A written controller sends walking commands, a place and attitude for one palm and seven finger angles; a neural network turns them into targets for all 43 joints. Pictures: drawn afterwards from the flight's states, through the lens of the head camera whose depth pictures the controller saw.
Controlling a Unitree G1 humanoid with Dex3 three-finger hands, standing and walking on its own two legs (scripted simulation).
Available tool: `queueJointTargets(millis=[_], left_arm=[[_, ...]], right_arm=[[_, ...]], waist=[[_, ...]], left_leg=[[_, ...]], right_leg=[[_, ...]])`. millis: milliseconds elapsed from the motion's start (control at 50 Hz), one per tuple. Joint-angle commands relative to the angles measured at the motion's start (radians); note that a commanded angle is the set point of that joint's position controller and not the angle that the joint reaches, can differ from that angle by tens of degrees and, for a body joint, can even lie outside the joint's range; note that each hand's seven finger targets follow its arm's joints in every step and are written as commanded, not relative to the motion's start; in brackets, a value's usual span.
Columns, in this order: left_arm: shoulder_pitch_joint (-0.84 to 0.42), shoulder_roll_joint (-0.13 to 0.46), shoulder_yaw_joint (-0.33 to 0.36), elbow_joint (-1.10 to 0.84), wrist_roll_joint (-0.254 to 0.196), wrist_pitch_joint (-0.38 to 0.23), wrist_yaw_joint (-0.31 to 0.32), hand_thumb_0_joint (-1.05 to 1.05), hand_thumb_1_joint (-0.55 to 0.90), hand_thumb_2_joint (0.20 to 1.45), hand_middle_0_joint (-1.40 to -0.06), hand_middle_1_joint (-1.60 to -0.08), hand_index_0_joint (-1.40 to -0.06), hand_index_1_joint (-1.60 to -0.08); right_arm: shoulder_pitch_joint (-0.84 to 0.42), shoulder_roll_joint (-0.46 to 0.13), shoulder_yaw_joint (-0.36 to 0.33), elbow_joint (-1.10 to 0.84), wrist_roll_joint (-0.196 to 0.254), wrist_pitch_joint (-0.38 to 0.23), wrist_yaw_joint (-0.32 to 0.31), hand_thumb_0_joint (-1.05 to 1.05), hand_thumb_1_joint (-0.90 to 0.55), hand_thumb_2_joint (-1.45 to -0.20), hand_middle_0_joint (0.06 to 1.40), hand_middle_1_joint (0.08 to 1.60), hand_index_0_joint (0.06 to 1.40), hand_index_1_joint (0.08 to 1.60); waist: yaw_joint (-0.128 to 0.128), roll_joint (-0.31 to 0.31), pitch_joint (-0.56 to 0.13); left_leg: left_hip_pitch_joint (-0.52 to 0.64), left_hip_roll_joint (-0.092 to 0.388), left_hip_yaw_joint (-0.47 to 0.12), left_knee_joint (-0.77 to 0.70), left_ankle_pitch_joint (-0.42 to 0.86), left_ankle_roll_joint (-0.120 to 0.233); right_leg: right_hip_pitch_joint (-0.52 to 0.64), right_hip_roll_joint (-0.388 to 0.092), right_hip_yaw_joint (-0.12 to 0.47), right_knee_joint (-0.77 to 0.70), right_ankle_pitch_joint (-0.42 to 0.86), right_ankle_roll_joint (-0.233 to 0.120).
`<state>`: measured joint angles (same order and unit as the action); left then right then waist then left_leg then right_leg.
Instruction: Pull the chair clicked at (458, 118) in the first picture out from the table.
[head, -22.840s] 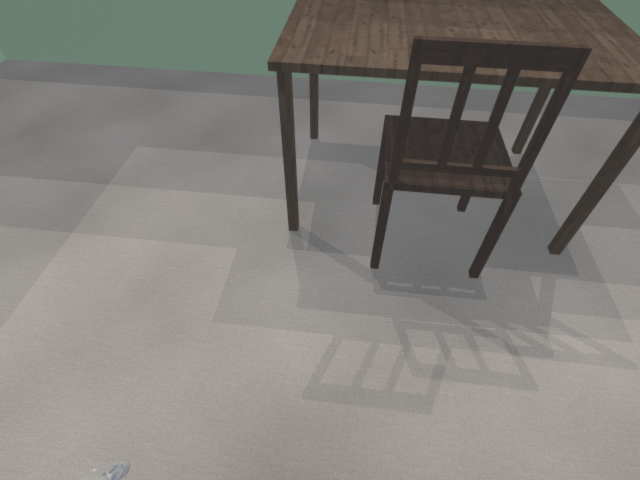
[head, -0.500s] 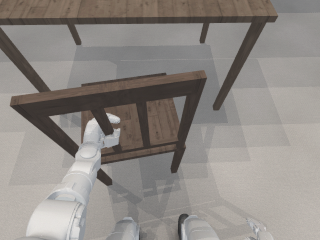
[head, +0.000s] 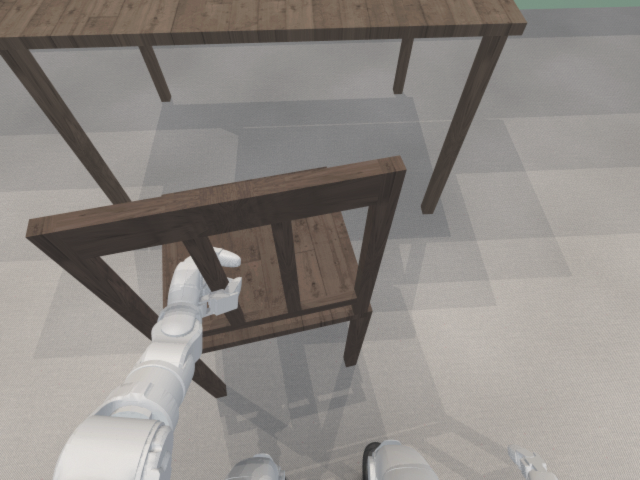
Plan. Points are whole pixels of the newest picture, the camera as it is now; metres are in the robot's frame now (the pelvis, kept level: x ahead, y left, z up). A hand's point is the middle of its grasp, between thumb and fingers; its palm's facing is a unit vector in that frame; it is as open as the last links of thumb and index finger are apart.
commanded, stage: step backward, pulling the chair out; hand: left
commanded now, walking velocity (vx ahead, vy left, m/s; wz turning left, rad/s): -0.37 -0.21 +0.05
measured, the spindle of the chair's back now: (219, 284) +0.38 +0.15 -0.07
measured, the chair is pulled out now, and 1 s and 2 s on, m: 0.43 0.70 0.70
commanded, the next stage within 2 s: stop walking, hand still on the chair in 0.22 s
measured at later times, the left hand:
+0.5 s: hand (219, 417) +0.20 +0.13 -0.06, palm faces +0.07 -0.98 -0.18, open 5.7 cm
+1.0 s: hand out of the picture +0.09 +0.14 -0.06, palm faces +0.07 -0.98 -0.18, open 5.7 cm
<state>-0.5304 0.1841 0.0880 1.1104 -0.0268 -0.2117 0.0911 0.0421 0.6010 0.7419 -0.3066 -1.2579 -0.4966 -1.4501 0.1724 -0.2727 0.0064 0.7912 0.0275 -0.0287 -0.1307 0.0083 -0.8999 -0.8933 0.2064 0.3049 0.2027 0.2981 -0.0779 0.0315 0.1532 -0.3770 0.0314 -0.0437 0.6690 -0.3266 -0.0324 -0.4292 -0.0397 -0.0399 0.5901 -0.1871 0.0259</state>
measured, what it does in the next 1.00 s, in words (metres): walks backwards: right foot, then left foot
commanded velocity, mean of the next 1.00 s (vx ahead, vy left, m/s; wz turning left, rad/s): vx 0.00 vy -0.01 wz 0.02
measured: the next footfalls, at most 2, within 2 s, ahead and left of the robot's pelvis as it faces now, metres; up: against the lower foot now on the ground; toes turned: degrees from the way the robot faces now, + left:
right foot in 0.22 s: -0.05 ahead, -0.16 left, +0.00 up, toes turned -1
left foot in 0.44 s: -0.03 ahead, +0.11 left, +0.00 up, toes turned -2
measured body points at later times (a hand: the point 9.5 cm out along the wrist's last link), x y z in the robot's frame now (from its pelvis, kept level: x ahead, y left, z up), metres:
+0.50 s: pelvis -0.13 -0.02 +0.00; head -0.09 -0.03 +0.45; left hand +0.19 +0.18 -0.05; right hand -0.06 -0.30 -0.12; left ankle -0.07 +0.11 -0.72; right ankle -0.06 -0.16 -0.72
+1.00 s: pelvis -0.13 -0.02 +0.01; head -0.14 -0.03 +0.46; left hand +0.09 +0.19 -0.05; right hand +0.00 -0.25 -0.09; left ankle -0.07 +0.11 -0.72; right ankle -0.09 -0.16 -0.72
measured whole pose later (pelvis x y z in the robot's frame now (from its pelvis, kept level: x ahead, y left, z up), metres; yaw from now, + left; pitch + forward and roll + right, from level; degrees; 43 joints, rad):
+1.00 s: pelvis -0.13 -0.02 +0.01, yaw -1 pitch -3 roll +0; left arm 0.07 0.14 0.00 0.70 -0.02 -0.17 0.08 0.05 0.59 0.78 -0.30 -1.24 -0.50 -1.45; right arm 0.24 -0.19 0.05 0.71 0.01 -0.07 -0.11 0.01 -0.90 -0.89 0.20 0.30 0.20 0.30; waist -0.01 0.02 0.03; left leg -0.26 0.01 -0.03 0.49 -0.18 -0.02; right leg -0.24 -0.03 0.01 0.49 -0.19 0.03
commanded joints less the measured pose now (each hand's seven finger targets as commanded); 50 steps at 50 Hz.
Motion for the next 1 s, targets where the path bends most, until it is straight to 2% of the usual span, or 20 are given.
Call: queueJointTargets(millis=[0, 40, 100, 140, 200, 260, 280, 320, 340, 400, 420, 460, 500, 580, 640, 660, 720, 800, 860, 980], left_arm=[[-0.332, 0.171, -0.025, -0.205, 0.005, -0.061, -0.001, 0.0, 0.9, 0.9, -0.5, -1.45, -0.5, -1.45], [-0.403, 0.159, -0.034, -0.261, 0.017, -0.067, -0.001, 0.0, 0.9, 0.9, -0.5, -1.45, -0.5, -1.45], [-0.379, 0.145, -0.034, -0.223, 0.023, -0.077, 0.004, 0.0, 0.9, 0.9, -0.5, -1.45, -0.5, -1.45], [-0.366, 0.17, -0.031, -0.193, 0.028, -0.077, -0.003, 0.0, 0.9, 0.9, -0.5, -1.45, -0.5, -1.45], [-0.333, 0.203, -0.01, -0.168, 0.03, -0.081, -0.011, 0.0, 0.9, 0.9, -0.5, -1.45, -0.5, -1.45], [-0.304, 0.305, 0.044, -0.14, 0.014, -0.055, -0.006, 0.0, 0.9, 0.9, -0.5, -1.45, -0.5, -1.45], [-0.315, 0.32, 0.045, -0.148, 0.007, -0.048, -0.004, 0.0, 0.9, 0.9, -0.5, -1.45, -0.5, -1.45], [-0.232, 0.316, 0.06, -0.298, 0.001, -0.044, 0.007, 0.0, 0.9, 0.9, -0.5, -1.45, -0.5, -1.45], [-0.179, 0.306, 0.06, -0.297, -0.003, -0.025, 0.013, 0.0, 0.9, 0.9, -0.5, -1.45, -0.5, -1.45], [-0.115, 0.24, 0.052, -0.363, -0.008, 0.013, 0.011, 0.0, 0.9, 0.9, -0.5, -1.45, -0.5, -1.45], [-0.104, 0.215, 0.038, -0.389, -0.006, 0.013, 0.009, 0.0, 0.9, 0.9, -0.5, -1.45, -0.5, -1.45], [-0.063, 0.162, -0.014, -0.401, 0.002, 0.002, 0.003, 0.0, 0.9, 0.9, -0.5, -1.45, -0.5, -1.45], [-0.039, 0.148, -0.016, -0.423, 0.003, 0.002, 0.003, 0.0, 0.9, 0.9, -0.5, -1.45, -0.5, -1.45], [0.038, 0.096, -0.067, -0.437, 0.004, -0.01, -0.024, 0.0, 0.9, 0.9, -0.5, -1.45, -0.5, -1.45], [0.064, 0.136, -0.062, -0.479, 0.014, -0.01, -0.018, 0.0, 0.9, 0.9, -0.5, -1.45, -0.5, -1.45], [0.08, 0.141, -0.052, -0.503, 0.016, -0.005, -0.008, 0.0, 0.9, 0.9, -0.5, -1.45, -0.5, -1.45], [0.191, 0.129, -0.05, -0.514, 0.022, 0.002, 0.0, 0.0, 0.9, 0.9, -0.5, -1.45, -0.5, -1.45], [0.286, 0.112, -0.055, -0.584, 0.027, -0.005, 0.003, 0.0, 0.9, 0.9, -0.5, -1.45, -0.5, -1.45], [0.362, 0.104, -0.063, -0.582, 0.029, -0.003, 0.006, 0.0, 0.9, 0.9, -0.5, -1.45, -0.5, -1.45], [0.434, 0.113, -0.057, -0.616, 0.036, 0.007, 0.012, 0.0, 0.9, 0.9, -0.5, -1.45, -0.5, -1.45]], right_arm=[[0.047, -0.14, -0.054, -0.103, 0.003, -0.034, -0.007, 0.0, -0.9, -0.9, 0.2, 0.3, 0.2, 0.3], [0.025, -0.11, -0.042, -0.11, -0.023, -0.026, 0.007, 0.0, -0.9, -0.9, 0.2, 0.3, 0.2, 0.3], [0.111, -0.128, -0.062, -0.07, -0.019, -0.04, 0.025, 0.0, -0.9, -0.9, 0.2, 0.3, 0.2, 0.3], [0.126, -0.135, -0.063, -0.06, -0.012, -0.045, 0.031, 0.0, -0.9, -0.9, 0.2, 0.3, 0.2, 0.3], [0.099, -0.13, -0.056, -0.071, 0.0, -0.047, 0.035, 0.0, -0.9, -0.9, 0.2, 0.3, 0.2, 0.3], [0.078, -0.121, -0.06, -0.095, 0.027, -0.043, 0.015, 0.0, -0.9, -0.9, 0.2, 0.3, 0.2, 0.3], [0.058, -0.11, -0.054, -0.106, 0.032, -0.041, 0.011, 0.0, -0.9, -0.9, 0.2, 0.3, 0.2, 0.3], [0.027, -0.099, -0.041, -0.159, 0.018, -0.034, 0.008, 0.0, -0.9, -0.9, 0.2, 0.3, 0.2, 0.3], [0.019, -0.101, -0.029, -0.146, 0.011, -0.028, 0.006, 0.0, -0.9, -0.9, 0.2, 0.3, 0.2, 0.3], [0.033, -0.091, -0.024, -0.159, 0.0, -0.042, 0.004, 0.0, -0.9, -0.9, 0.2, 0.3, 0.2, 0.3], [0.036, -0.1, -0.028, -0.157, -0.007, -0.048, 0.001, 0.0, -0.9, -0.9, 0.2, 0.3, 0.2, 0.3], [0.024, -0.096, -0.02, -0.166, -0.012, -0.036, 0.003, 0.0, -0.9, -0.9, 0.2, 0.3, 0.2, 0.3], [0.009, -0.096, -0.023, -0.182, -0.006, -0.027, 0.009, 0.0, -0.9, -0.9, 0.2, 0.3, 0.2, 0.3], [0.018, -0.076, -0.021, -0.183, -0.006, -0.028, 0.017, 0.0, -0.9, -0.9, 0.2, 0.3, 0.2, 0.3], [0.064, -0.077, -0.032, -0.163, -0.004, -0.036, 0.009, 0.0, -0.9, -0.9, 0.2, 0.3, 0.2, 0.3], [0.054, -0.072, -0.027, -0.156, -0.011, -0.045, 0.005, 0.0, -0.9, -0.9, 0.2, 0.3, 0.2, 0.3], [0.034, -0.057, -0.014, -0.146, -0.021, -0.07, 0.005, 0.0, -0.9, -0.9, 0.2, 0.3, 0.2, 0.3], [-0.01, -0.063, -0.012, -0.179, -0.02, -0.073, 0.006, 0.0, -0.9, -0.9, 0.2, 0.3, 0.2, 0.3], [-0.011, -0.062, -0.007, -0.19, -0.014, -0.077, 0.005, 0.0, -0.9, -0.9, 0.2, 0.3, 0.2, 0.3], [-0.005, -0.057, -0.009, -0.203, -0.016, -0.095, 0.009, 0.0, -0.9, -0.9, 0.2, 0.3, 0.2, 0.3]], waist=[[0.054, 0.071, -0.443], [0.051, 0.295, -0.419], [0.034, 0.16, -0.469], [0.031, 0.194, -0.477], [0.043, 0.216, -0.469], [0.037, -0.033, -0.497], [0.038, -0.136, -0.473], [0.067, -0.128, -0.425], [0.055, -0.088, -0.41], [0.042, -0.178, -0.359], [0.044, -0.136, -0.324], [0.044, 0.115, -0.27], [0.062, 0.193, -0.27], [0.071, 0.128, -0.231], [0.041, -0.159, -0.242], [0.033, -0.172, -0.259], [0.035, -0.128, -0.246], [0.06, 0.006, -0.173], [0.069, 0.055, -0.166], [0.071, -0.014, -0.216]], left_leg=[[0.093, 0.267, -0.203, -0.274, 0.442, 0.12], [0.104, 0.341, -0.294, -0.291, 0.52, 0.184], [0.375, 0.329, -0.262, -0.131, 0.952, 0.182], [0.419, 0.3, -0.228, -0.104, 0.942, 0.156], [0.314, 0.242, -0.154, -0.07, 0.722, 0.106], [0.118, 0.133, -0.041, -0.018, 0.282, 0.03], [0.09, 0.074, -0.006, 0.059, 0.083, 0.01], [0.095, 0.01, -0.02, 0.232, -0.118, -0.002], [0.108, 0.003, -0.025, 0.207, -0.123, 0.006], [0.183, 0.002, -0.006, -0.093, -0.059, 0.034], [0.178, 0.03, -0.04, -0.191, -0.052, 0.053], [0.069, 0.104, -0.181, -0.348, -0.275, 0.103], [-0.107, 0.161, -0.265, -0.464, -0.422, 0.162], [-0.02, 0.075, -0.128, -0.335, -0.295, 0.128], [0.176, -0.042, 0.009, -0.069, -0.148, 0.051], [0.247, -0.051, 0.024, -0.016, -0.084, 0.042], [0.282, -0.016, -0.02, -0.106, -0.062, 0.052], [0.103, 0.076, -0.157, -0.354, -0.197, 0.09], [0.043, 0.081, -0.153, -0.407, -0.229, 0.098], [0.138, 0.049, -0.076, -0.326, -0.069, 0.074]], right_leg=[[0.22, -0.044, 0.057, 0.095, 0.049, -0.008], [0.121, -0.023, 0.061, 0.251, -0.277, -0.021], [0.074, -0.003, 0.068, 0.072, -0.22, -0.032], [0.112, 0.007, 0.06, -0.051, -0.143, -0.029], [0.21, -0.017, 0.063, -0.162, 0.094, -0.034], [0.293, -0.137, 0.158, -0.14, 0.201, -0.066], [0.225, -0.222, 0.231, -0.188, 0.105, -0.094], [0.114, -0.302, 0.256, -0.252, -0.154, -0.159], [0.115, -0.286, 0.224, -0.241, -0.18, -0.163], [0.144, -0.199, 0.163, -0.202, -0.235, -0.091], [0.154, -0.156, 0.155, -0.186, -0.268, -0.068], [0.163, -0.042, 0.065, -0.073, -0.4, -0.02], [0.338, 0.024, 0.022, 0.12, -0.246, -0.014], [0.318, 0.016, 0.038, -0.138, -0.223, -0.028], [0.086, -0.122, 0.227, -0.351, -0.458, -0.091], [0.019, -0.162, 0.245, -0.367, -0.476, -0.111], [-0.023, -0.121, 0.164, -0.304, -0.431, -0.08], [0.1, -0.012, 0.097, -0.189, -0.315, -0.031], [0.177, 0.002, 0.082, -0.169, -0.24, -0.024], [0.171, -0.033, 0.122, -0.257, -0.186, -0.032]])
